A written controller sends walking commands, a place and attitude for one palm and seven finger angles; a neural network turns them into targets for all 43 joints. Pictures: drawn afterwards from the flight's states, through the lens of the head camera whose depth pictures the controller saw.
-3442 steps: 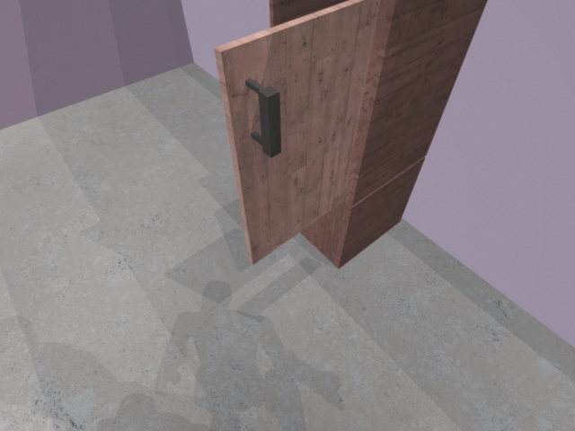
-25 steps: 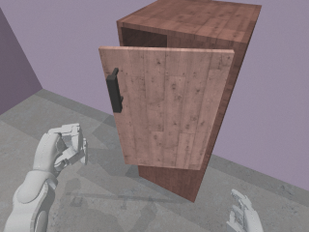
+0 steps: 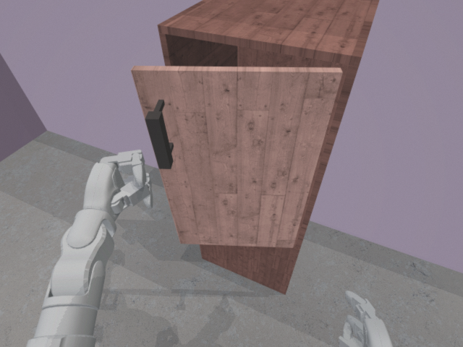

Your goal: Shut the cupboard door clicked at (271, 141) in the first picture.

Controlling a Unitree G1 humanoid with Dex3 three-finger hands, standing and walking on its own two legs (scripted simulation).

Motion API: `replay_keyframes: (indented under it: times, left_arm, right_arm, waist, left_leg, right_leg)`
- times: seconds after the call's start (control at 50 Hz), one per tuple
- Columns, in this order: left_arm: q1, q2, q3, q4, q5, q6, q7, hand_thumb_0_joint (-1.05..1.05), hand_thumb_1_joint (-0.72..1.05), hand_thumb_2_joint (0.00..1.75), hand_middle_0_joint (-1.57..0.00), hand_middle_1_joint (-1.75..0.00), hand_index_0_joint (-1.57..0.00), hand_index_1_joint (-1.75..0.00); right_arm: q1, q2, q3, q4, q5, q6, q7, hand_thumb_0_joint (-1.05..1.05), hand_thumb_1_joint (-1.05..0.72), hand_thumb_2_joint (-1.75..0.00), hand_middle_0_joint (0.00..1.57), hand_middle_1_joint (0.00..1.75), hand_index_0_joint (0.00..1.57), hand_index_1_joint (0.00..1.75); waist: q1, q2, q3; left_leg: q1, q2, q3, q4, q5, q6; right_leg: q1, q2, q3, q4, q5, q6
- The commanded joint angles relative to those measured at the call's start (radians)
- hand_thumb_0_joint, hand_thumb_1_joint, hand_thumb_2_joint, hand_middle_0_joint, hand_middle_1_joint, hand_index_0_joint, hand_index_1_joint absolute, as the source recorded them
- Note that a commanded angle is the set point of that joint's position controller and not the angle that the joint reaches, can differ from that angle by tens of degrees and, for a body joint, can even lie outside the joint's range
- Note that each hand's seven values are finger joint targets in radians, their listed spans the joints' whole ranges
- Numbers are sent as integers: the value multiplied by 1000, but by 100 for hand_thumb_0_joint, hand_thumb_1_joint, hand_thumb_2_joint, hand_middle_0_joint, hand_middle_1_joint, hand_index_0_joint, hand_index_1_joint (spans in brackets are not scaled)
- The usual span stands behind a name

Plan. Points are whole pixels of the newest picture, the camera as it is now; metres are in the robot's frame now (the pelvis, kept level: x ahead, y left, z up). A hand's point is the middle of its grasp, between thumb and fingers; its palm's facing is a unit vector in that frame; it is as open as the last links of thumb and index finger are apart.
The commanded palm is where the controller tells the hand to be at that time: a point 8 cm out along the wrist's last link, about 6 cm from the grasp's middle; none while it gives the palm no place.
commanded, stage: bring the fist close to the handle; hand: left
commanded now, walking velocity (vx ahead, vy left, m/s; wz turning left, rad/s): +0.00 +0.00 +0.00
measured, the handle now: (163, 134) +0.46 +0.17 +0.14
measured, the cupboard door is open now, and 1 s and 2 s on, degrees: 22 21 1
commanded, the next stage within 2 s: push the door shut along its arc in 0.72 s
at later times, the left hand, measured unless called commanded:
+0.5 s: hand (167, 160) +0.39 +0.15 +0.14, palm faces +0.04 -1.00 -0.02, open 3.1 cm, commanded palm +0.35 +0.19 +0.14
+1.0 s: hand (168, 162) +0.38 +0.14 +0.15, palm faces +0.00 -1.00 -0.03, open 3.1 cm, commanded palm +0.36 +0.19 +0.14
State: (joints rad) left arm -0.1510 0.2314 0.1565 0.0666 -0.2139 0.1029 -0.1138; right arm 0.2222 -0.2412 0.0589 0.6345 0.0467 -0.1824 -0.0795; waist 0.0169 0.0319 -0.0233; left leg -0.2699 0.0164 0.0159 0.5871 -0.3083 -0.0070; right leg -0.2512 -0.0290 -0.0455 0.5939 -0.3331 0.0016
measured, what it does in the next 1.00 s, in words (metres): stands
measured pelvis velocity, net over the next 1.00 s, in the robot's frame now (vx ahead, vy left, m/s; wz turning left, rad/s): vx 0.00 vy -0.01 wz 0.00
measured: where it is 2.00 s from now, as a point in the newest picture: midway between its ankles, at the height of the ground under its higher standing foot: outside the picture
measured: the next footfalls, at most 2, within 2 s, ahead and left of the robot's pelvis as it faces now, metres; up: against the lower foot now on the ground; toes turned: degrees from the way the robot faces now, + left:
none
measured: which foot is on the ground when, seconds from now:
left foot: down 0.00-1.00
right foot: down 0.00-1.00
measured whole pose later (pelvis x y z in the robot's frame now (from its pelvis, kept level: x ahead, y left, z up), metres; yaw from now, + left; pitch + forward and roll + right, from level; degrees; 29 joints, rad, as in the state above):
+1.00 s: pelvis +0.00 -0.01 +0.00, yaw +0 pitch +0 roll +0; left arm -0.43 0.23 0.14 0.42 -0.18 0.03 -0.10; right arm 0.20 -0.25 0.05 0.63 0.05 -0.08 -0.07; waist -0.01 0.03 -0.03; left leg -0.29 0.02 0.01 0.58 -0.29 -0.01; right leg -0.27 -0.02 -0.05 0.59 -0.32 -0.01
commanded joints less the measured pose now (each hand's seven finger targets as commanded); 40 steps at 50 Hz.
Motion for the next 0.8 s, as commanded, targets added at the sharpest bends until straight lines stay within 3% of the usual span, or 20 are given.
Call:
replay_keyframes:
  times: [0.0,0.04,0.08,0.14,0.2,0.22,0.24,0.3,0.34,0.38,0.44,0.5,0.56,0.62,0.66,0.68,0.72,0.74,0.76,0.78]
  left_arm:
    - [-383,116,33,-182,2,-68,11,0,90,90,-130,-150,-130,-150]
    - [-380,165,77,-129,8,-66,21,0,90,90,-130,-150,-130,-150]
    - [-425,118,39,-123,10,-68,25,0,90,90,-130,-150,-130,-150]
    - [-510,159,63,-58,20,-73,40,0,90,90,-130,-150,-130,-150]
    - [-573,133,45,-26,23,-80,48,0,90,90,-130,-150,-130,-150]
    - [-598,121,34,-11,24,-84,50,0,90,90,-130,-150,-130,-150]
    - [-615,151,54,27,28,-88,53,0,90,90,-130,-150,-130,-150]
    - [-655,140,49,79,28,-100,49,0,90,90,-130,-150,-130,-150]
    - [-600,200,111,139,29,-103,49,0,90,90,-130,-150,-130,-150]
    - [-614,147,66,94,28,-121,39,0,90,90,-130,-150,-130,-150]
    - [-588,158,77,91,25,-135,38,0,90,90,-130,-150,-130,-150]
    - [-568,112,41,20,22,-149,36,0,90,90,-130,-150,-130,-150]
    - [-547,156,81,10,23,-148,47,0,90,90,-130,-150,-130,-150]
    - [-566,132,52,-15,27,-143,51,0,90,90,-130,-150,-130,-150]
    - [-577,157,69,-8,33,-141,59,0,90,90,-130,-150,-130,-150]
    - [-565,124,49,-21,27,-140,56,0,90,90,-130,-150,-130,-150]
    - [-584,126,43,6,26,-134,51,0,90,90,-130,-150,-130,-150]
    - [-588,167,77,28,26,-131,54,0,90,90,-130,-150,-130,-150]
    - [-606,136,48,26,24,-130,48,0,90,90,-130,-150,-130,-150]
    - [-586,151,69,41,22,-129,47,0,90,90,-130,-150,-130,-150]
  right_arm:
    - [-121,-109,-46,-161,5,-45,-1,0,-90,-90,20,30,20,30]
    - [-114,-119,-48,-153,1,-33,0,0,-90,-90,20,30,20,30]
    - [-124,-109,-46,-161,4,-23,4,0,-90,-90,20,30,20,30]
    - [-112,-119,-49,-145,3,-6,1,0,-90,-90,20,30,20,30]
    - [-107,-113,-50,-144,4,3,3,0,-90,-90,20,30,20,30]
    - [-104,-113,-50,-142,3,6,3,0,-90,-90,20,30,20,30]
    - [-92,-120,-52,-132,1,12,2,0,-90,-90,20,30,20,30]
    - [-90,-118,-53,-133,4,24,4,0,-90,-90,20,30,20,30]
    - [-78,-128,-58,-134,1,35,3,0,-90,-90,20,30,20,30]
    - [-84,-116,-59,-151,6,36,11,0,-90,-90,20,30,20,30]
    - [-73,-123,-66,-153,6,38,14,0,-90,-90,20,30,20,30]
    - [-75,-117,-69,-165,7,32,21,0,-90,-90,20,30,20,30]
    - [-78,-121,-69,-162,5,36,19,0,-90,-90,20,30,20,30]
    - [-92,-116,-65,-164,7,40,18,0,-90,-90,20,30,20,30]
    - [-95,-118,-65,-158,5,43,13,0,-90,-90,20,30,20,30]
    - [-103,-112,-64,-165,5,41,14,0,-90,-90,20,30,20,30]
    - [-101,-114,-60,-156,7,42,10,0,-90,-90,20,30,20,30]
    - [-96,-122,-62,-151,5,46,6,0,-90,-90,20,30,20,30]
    - [-104,-116,-58,-154,6,46,7,0,-90,-90,20,30,20,30]
    - [-104,-115,-60,-153,8,46,6,0,-90,-90,20,30,20,30]
  waist:
    - [-7,-18,-214]
    - [0,-54,-213]
    - [-2,-23,-221]
    - [-13,-54,-206]
    - [-16,-15,-244]
    - [-25,-32,-248]
    - [-26,-67,-248]
    - [-27,-44,-253]
    - [-8,-73,-267]
    - [-8,-20,-289]
    - [-10,-57,-290]
    - [-5,-26,-313]
    - [-6,-61,-284]
    - [-13,-34,-256]
    - [-15,-48,-248]
    - [-12,-32,-257]
    - [-22,-38,-241]
    - [-20,-56,-238]
    - [-25,-46,-234]
    - [-16,-46,-239]
  left_leg:
    - [123,-23,-6,-66,246,25]
    - [110,-22,-4,-63,247,28]
    - [113,-24,0,-67,248,25]
    - [105,-22,-1,-63,236,28]
    - [121,-26,3,-57,259,25]
    - [122,-27,2,-54,258,27]
    - [115,-24,1,-52,260,29]
    - [108,-27,7,-50,268,28]
    - [89,-27,11,-49,271,30]
    - [107,-27,15,-50,308,29]
    - [108,-24,15,-45,325,31]
    - [129,-24,18,-46,345,28]
    - [112,-24,21,-54,316,33]
    - [106,-27,24,-64,269,32]
    - [108,-25,18,-69,251,34]
    - [119,-28,23,-66,254,35]
    - [113,-27,18,-66,239,33]
    - [108,-27,16,-66,228,35]
    - [109,-29,18,-68,221,35]
    - [107,-28,17,-70,214,33]
  right_leg:
    - [8,33,-14,-83,293,-13]
    - [18,32,-7,-88,299,-12]
    - [17,31,-10,-82,300,-14]
    - [7,31,-3,-90,288,-13]
    - [12,32,-2,-81,320,-17]
    - [7,32,-4,-81,322,-14]
    - [14,32,-1,-83,328,-12]
    - [12,31,3,-79,348,-15]
    - [40,30,8,-80,358,-13]
    - [46,29,5,-68,401,-18]
    - [53,33,1,-67,425,-14]
    - [56,36,-3,-58,444,-16]
    - [58,35,2,-71,431,-11]
    - [38,36,4,-82,375,-11]
    - [36,36,6,-90,347,-11]
    - [35,35,8,-92,354,-11]
    - [22,38,4,-94,337,-11]
    - [27,36,8,-101,321,-10]
    - [21,34,11,-102,319,-9]
    - [24,35,9,-105,306,-12]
